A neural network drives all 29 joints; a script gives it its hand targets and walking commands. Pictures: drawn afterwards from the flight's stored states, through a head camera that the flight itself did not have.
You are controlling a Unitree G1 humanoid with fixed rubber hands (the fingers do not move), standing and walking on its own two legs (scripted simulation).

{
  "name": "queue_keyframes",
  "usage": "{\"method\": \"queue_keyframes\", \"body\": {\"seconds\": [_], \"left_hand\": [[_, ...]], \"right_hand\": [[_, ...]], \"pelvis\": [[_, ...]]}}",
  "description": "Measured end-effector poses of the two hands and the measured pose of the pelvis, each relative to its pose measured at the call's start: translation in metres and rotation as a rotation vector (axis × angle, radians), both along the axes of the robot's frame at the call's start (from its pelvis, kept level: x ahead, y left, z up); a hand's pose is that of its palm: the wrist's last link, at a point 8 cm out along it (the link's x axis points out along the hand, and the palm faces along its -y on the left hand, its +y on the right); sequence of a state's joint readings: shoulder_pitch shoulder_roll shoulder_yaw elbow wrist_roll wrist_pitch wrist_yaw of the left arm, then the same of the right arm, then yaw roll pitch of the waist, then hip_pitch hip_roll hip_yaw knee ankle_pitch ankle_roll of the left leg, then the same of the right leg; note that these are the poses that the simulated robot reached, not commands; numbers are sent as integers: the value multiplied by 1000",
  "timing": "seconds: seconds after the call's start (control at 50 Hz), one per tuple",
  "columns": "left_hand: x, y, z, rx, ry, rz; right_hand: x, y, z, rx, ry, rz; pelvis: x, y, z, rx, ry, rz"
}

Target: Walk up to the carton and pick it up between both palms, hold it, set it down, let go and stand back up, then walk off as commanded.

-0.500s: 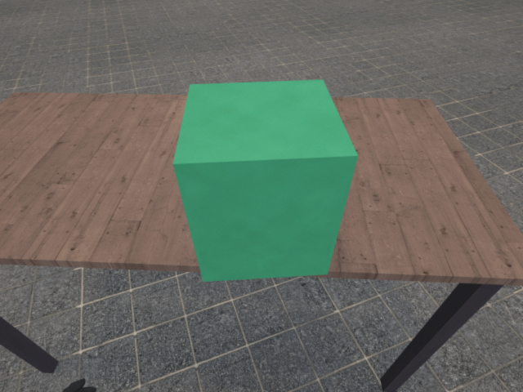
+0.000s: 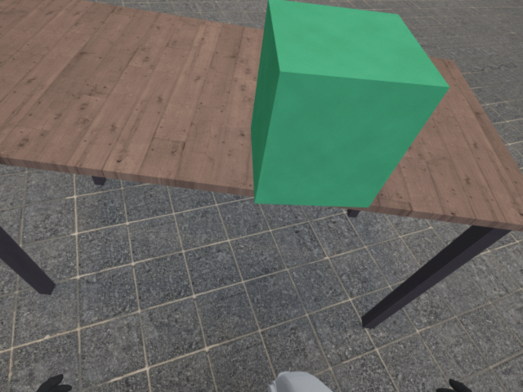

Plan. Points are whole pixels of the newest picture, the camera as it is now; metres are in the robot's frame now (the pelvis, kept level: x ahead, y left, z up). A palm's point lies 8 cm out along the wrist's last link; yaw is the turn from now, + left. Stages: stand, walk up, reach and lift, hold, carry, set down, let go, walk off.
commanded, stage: walk off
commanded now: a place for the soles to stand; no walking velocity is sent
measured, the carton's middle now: (323, 113) +0.52 -0.09 +0.15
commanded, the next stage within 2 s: none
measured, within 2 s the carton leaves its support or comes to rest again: neither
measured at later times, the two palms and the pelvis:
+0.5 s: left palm out of the picture -0.03 +0.32 -0.12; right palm out of the picture +0.01 -0.34 -0.06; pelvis -0.08 -0.02 +0.00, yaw -1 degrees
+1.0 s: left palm out of the picture -0.04 +0.26 -0.05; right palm out of the picture -0.08 -0.39 -0.13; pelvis -0.16 -0.08 +0.00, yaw +0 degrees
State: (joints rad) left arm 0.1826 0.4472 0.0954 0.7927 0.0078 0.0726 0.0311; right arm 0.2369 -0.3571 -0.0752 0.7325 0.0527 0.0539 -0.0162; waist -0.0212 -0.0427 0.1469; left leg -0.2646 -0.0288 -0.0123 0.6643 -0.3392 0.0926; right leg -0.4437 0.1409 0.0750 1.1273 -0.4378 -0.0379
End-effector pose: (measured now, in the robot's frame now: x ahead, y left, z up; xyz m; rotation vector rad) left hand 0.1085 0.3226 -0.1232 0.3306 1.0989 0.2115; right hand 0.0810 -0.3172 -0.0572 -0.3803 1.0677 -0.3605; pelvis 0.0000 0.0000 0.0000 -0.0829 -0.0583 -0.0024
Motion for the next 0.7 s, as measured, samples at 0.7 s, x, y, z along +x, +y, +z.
{"method": "queue_keyframes", "body": {"seconds": [0.7], "left_hand": [[-170, -42, 33, 154, 93, -3]], "right_hand": [[-98, -59, -47, 132, -101, 10]], "pelvis": [[-116, -73, -16, 77, -26, -22]]}}
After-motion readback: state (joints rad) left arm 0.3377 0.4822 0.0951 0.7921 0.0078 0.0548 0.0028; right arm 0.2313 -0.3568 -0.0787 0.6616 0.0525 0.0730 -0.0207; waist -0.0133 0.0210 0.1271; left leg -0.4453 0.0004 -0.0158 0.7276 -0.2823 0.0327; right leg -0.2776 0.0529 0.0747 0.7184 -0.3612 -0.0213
